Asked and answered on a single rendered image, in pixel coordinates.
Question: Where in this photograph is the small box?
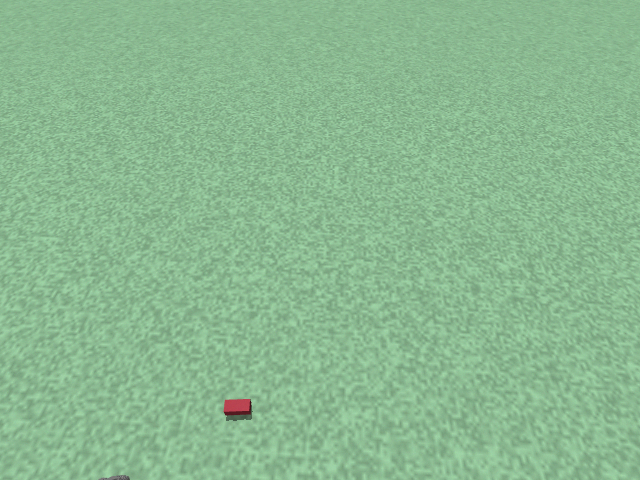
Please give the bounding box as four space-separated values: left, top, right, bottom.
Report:
224 399 251 415

